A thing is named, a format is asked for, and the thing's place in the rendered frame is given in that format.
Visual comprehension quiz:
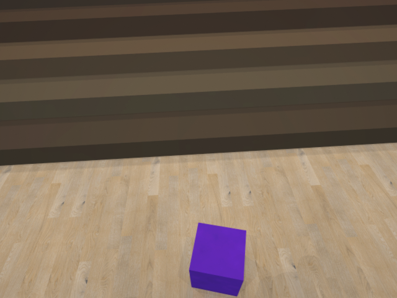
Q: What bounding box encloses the carton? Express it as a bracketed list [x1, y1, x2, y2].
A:
[189, 223, 246, 296]

